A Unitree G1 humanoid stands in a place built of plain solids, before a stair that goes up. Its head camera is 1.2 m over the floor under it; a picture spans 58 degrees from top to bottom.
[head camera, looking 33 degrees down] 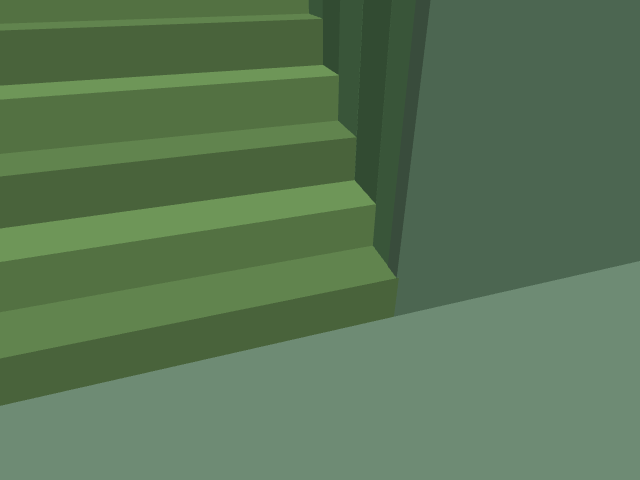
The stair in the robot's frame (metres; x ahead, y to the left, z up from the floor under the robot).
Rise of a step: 0.19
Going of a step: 0.23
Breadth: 1.56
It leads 17 degrees to the left of straight ahead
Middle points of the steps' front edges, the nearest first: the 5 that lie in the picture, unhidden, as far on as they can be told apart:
1.05 0.46 0.20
1.27 0.53 0.39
1.49 0.60 0.59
1.71 0.66 0.78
1.93 0.73 0.98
